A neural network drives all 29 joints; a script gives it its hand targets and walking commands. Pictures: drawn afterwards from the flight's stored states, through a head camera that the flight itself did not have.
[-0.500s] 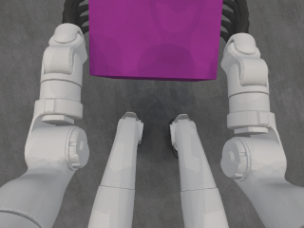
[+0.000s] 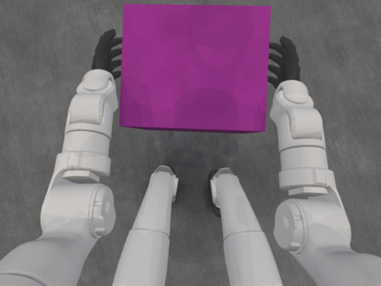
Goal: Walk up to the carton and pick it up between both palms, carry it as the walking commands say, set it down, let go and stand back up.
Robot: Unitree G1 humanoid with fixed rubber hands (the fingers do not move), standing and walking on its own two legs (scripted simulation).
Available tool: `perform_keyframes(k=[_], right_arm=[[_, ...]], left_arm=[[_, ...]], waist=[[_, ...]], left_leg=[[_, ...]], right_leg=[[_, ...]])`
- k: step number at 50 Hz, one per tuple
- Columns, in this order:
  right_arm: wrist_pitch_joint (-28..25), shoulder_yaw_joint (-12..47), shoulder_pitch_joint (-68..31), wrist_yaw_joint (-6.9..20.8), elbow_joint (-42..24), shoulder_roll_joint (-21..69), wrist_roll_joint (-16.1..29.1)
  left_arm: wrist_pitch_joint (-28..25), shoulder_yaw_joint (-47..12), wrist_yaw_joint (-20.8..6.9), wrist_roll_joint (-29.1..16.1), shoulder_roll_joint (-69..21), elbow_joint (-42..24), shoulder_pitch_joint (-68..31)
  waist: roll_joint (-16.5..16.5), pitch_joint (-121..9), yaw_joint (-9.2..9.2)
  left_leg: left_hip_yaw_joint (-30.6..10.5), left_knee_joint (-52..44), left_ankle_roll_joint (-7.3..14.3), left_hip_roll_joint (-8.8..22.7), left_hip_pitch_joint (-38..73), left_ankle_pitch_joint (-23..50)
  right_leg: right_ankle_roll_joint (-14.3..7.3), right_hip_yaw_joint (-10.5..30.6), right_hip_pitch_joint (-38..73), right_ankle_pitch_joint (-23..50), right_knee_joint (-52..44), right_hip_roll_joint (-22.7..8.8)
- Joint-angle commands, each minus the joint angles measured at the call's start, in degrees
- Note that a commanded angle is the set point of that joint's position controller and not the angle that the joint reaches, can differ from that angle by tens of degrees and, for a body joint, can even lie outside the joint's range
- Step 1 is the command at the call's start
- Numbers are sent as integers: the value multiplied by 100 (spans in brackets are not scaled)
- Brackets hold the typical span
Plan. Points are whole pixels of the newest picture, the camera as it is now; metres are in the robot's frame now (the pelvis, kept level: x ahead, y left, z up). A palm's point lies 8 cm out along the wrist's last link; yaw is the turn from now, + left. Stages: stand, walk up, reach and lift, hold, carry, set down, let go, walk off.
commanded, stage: reach and lift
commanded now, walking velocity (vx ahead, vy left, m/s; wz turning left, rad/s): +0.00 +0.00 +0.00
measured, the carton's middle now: (195, 81) +0.47 +0.01 -0.13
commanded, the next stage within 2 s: none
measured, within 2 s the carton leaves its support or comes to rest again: neither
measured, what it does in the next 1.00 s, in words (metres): rises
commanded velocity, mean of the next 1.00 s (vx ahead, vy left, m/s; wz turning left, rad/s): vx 0.00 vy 0.00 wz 0.00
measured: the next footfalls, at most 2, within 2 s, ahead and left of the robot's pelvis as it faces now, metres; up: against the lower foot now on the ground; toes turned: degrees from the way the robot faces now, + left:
none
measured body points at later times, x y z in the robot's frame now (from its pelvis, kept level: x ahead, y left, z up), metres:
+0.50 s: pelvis +0.09 +0.00 +0.06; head +0.12 +0.01 +0.51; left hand +0.45 +0.20 +0.06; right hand +0.45 -0.15 +0.07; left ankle +0.14 +0.13 -0.65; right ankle +0.13 -0.12 -0.65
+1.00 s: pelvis +0.13 +0.01 +0.09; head +0.09 +0.01 +0.54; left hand +0.43 +0.18 +0.11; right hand +0.42 -0.17 +0.12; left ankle +0.14 +0.13 -0.65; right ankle +0.13 -0.12 -0.65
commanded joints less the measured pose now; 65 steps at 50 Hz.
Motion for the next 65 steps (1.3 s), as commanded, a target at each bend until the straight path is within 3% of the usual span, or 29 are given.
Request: perform_keyframes(k=[1, 2, 3, 4, 7, 10, 11, 12, 14, 20, 22, 25, 26, 30, 33, 36, 37, 40, 44, 48, 51, 53, 56, 58, 59, 60, 61, 62, 65], right_arm=[[-286, 3459, -4047, 2564, -37, 6299, 897], [-336, 3674, -3967, 2588, -348, 6425, 1008], [-341, 3720, -4058, 2597, -430, 6451, 1052], [-377, 4029, -4132, 2573, -1117, 6660, 1268], [-339, 3362, -3894, 2601, -103, 6485, 708], [-376, 2904, -3055, 2669, 352, 6793, 538], [-368, 3248, -3105, 2649, -169, 6872, 772], [-246, 2760, -2779, 2687, 552, 6974, 438], [-160, 2084, -2326, 2771, 1291, 6737, -1], [-24, 1496, -1364, 2684, 1366, 6245, -313], [22, 1780, -1109, 2676, 1151, 6422, -292], [21, 2131, -795, 2678, 639, 6203, -96], [-1, 2463, -1042, 2645, 348, 6377, 38], [-30, 3288, -298, 2615, -459, 6542, 473], [67, 3481, 210, 2678, -526, 6449, 500], [195, 3275, 502, 2710, -439, 6182, 343], [213, 3365, 509, 2742, -560, 6180, 362], [372, 3967, 561, 2759, -1171, 6354, 741], [618, 3636, 621, 2789, -1032, 6104, 693], [829, 3853, 654, 2791, -1277, 6222, 831], [1102, 3634, 685, 2809, -850, 6446, 496], [1074, 3662, 350, 2786, -1116, 6311, 695], [1117, 3460, 122, 2756, -1170, 6200, 615], [1203, 3571, -224, 2697, -1499, 6372, 642], [1232, 3591, -139, 2687, -1470, 6401, 673], [1310, 3569, -291, 2693, -1298, 6428, 705], [1340, 3315, -96, 2687, -1030, 6191, 538], [1324, 3373, -106, 2729, -1154, 6427, 566], [1228, 3400, -439, 2731, -1222, 6478, 633]], left_arm=[[-530, -3079, -2222, -936, -6442, -1206, -4449], [-559, -3541, -2257, -1208, -6812, -1549, -4388], [-474, -3235, -2306, -978, -6688, -1037, -3840], [-496, -3389, -2339, -1039, -6850, -1143, -3683], [-508, -2625, -2380, -616, -6739, -441, -3555], [-493, -2389, -2490, -384, -7170, -96, -3026], [-497, -2666, -2517, -583, -7398, -489, -2992], [-480, -2047, -2529, -236, -6827, -150, -2907], [-366, -1483, -2546, 164, -6806, 513, -2458], [-163, -1416, -2636, 224, -6684, 535, -1701], [-115, -1364, -2615, 320, -6538, 393, -1261], [-33, -1733, -2549, 176, -6781, 115, -581], [-76, -1855, -2537, 74, -6848, 72, -658], [-49, -3015, -2424, -454, -7189, -1217, -403], [-12, -3357, -2227, -530, -7026, -1902, -368], [108, -3151, -2184, -438, -7006, -1686, 168], [118, -3228, -2208, -411, -7159, -1728, 254], [294, -4049, -2150, -813, -7304, -2583, 135], [562, -3552, -2143, -432, -7038, -2235, 579], [797, -3656, -2171, -558, -6936, -2371, 577], [961, -3012, -2211, -179, -6524, -1957, 730], [1074, -3290, -2331, -418, -6785, -2012, 330], [1123, -3349, -2459, -579, -6972, -2028, -85], [1168, -3055, -2502, -389, -6695, -2005, 124], [1171, -3126, -2510, -451, -6889, -2012, -11], [1178, -2949, -2517, -533, -6785, -1822, -36], [1216, -2848, -2556, -438, -6918, -1626, -48], [1144, -3047, -2602, -471, -6801, -2004, -261], [1073, -3193, -2583, -576, -6917, -2126, -560]], waist=[[261, -11224, 10], [215, -11895, -124], [68, -11455, 161], [-158, -12046, 170], [18, -10131, 223], [191, -8992, 164], [59, -9591, 83], [45, -8492, 323], [-26, -6987, 208], [405, -6239, -217], [195, -6183, 54], [321, -6150, 83], [-80, -6120, 3], [451, -6847, 0], [383, -6724, -6], [175, -6099, -148], [238, -6258, -3], [311, -6721, -208], [638, -5830, 37], [480, -5263, -9], [-324, -4318, 266], [258, -4357, -13], [326, -4441, -254], [118, -4461, 83], [81, -4466, -173], [-202, -4210, 23], [11, -4233, -265], [-168, -4401, -87], [-162, -4706, -134]], left_leg=[[552, -1032, 270, -115, 2512, -195], [530, -1157, 208, -104, 3154, 226], [551, -1122, 235, -148, 3060, 715], [616, -1065, 281, -200, 3257, 1272], [655, -1338, 351, -103, 2381, 98], [725, -1633, 330, -141, 2379, 619], [618, -1585, 381, -141, 2818, 890], [652, -1642, 415, -102, 2247, 356], [684, -2021, 490, -34, 2329, -166], [634, -2398, 355, -4, 2462, 264], [621, -2582, 358, 0, 2855, 434], [624, -2798, 288, -29, 3307, 1249], [522, -2789, 373, -40, 3243, 1239], [410, -2989, 176, -2, 4318, 2963], [181, -3077, 145, 70, 4966, 3624], [143, -3271, 131, 98, 4866, 3069], [183, -3319, 138, 36, 4957, 3141], [140, -3356, 79, 73, 5440, 3764], [185, -3585, 175, 48, 5267, 2722], [187, -3838, 233, 49, 5146, 2258], [227, -4070, 407, -4, 4826, 1261], [314, -4087, 340, -35, 4837, 1326], [336, -4115, 271, -16, 5014, 1173], [418, -4086, 372, -99, 4845, 1295], [407, -4122, 371, -130, 4969, 1046], [401, -4137, 384, -16, 4955, 977], [403, -4139, 376, -74, 4925, 791], [459, -4141, 365, -88, 5014, 752], [416, -4036, 303, -61, 5101, 904]], right_leg=[[-108, -422, 1985, -230, -1141, 113], [-79, -402, 2590, 254, -1236, 106], [-44, -395, 2384, 630, -1229, 116], [33, -306, 3019, 1210, -1322, 138], [3, -248, 2366, 40, -1546, -8], [-16, -270, 2146, 574, -1892, -42], [38, -332, 2523, 837, -1791, 18], [3, -265, 1866, 249, -1896, -41], [-53, -329, 1296, -480, -2318, -16], [-168, -259, 1939, 243, -2739, -17], [-192, -191, 2384, 411, -2914, -2], [-189, -200, 3056, 1241, -3057, -36], [-139, -193, 3131, 1255, -3107, -10], [-168, -132, 4011, 2853, -3246, -8], [-155, -168, 3605, 2779, -3452, 81], [-193, -216, 3652, 2417, -3645, 56], [-163, -276, 3757, 2299, -3679, 111], [-137, -202, 4263, 2849, -3767, 114], [-190, -184, 4153, 2216, -3966, 32], [-220, -78, 4374, 1995, -4207, -62], [-96, -172, 4231, 1168, -4369, -4], [-155, -129, 4435, 1320, -4470, -73], [-211, -96, 4462, 1228, -4524, -164], [-115, -35, 4763, 1452, -4543, -180], [-89, -103, 4563, 1146, -4616, -159], [-95, -110, 4608, 1012, -4565, -157], [-127, -84, 4572, 877, -4600, -220], [-103, -93, 4568, 799, -4668, -195], [-125, -112, 4505, 893, -4525, -163]])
